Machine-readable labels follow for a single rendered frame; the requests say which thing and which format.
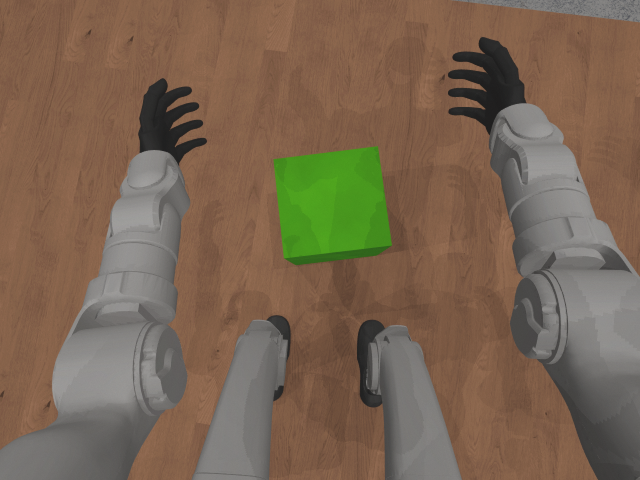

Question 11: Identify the right robot forearm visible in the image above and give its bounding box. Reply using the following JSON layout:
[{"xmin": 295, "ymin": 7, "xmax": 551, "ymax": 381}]
[{"xmin": 489, "ymin": 103, "xmax": 640, "ymax": 280}]

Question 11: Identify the robot left thigh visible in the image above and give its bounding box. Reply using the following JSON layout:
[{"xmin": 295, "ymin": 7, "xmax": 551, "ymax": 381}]
[{"xmin": 192, "ymin": 330, "xmax": 288, "ymax": 480}]

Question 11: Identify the left robot forearm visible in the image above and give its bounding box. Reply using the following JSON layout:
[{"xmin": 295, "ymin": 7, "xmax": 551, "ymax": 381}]
[{"xmin": 52, "ymin": 150, "xmax": 190, "ymax": 410}]

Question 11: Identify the robot right hand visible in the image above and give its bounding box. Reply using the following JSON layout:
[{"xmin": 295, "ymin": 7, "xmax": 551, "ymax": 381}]
[{"xmin": 448, "ymin": 37, "xmax": 526, "ymax": 135}]

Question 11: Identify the carton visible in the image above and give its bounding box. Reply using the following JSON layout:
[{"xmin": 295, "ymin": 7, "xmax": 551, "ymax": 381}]
[{"xmin": 273, "ymin": 146, "xmax": 392, "ymax": 265}]

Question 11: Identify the right robot foot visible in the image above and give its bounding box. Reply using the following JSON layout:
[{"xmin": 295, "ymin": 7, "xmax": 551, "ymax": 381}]
[{"xmin": 357, "ymin": 320, "xmax": 385, "ymax": 407}]

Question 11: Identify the robot left hand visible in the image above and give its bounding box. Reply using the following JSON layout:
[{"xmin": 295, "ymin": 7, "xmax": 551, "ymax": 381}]
[{"xmin": 138, "ymin": 78, "xmax": 207, "ymax": 165}]

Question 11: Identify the right robot upper arm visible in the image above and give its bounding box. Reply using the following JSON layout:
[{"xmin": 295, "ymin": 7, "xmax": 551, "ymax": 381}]
[{"xmin": 510, "ymin": 269, "xmax": 640, "ymax": 480}]

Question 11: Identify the left robot upper arm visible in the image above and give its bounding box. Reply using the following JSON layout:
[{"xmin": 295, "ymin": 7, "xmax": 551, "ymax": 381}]
[{"xmin": 0, "ymin": 321, "xmax": 188, "ymax": 480}]

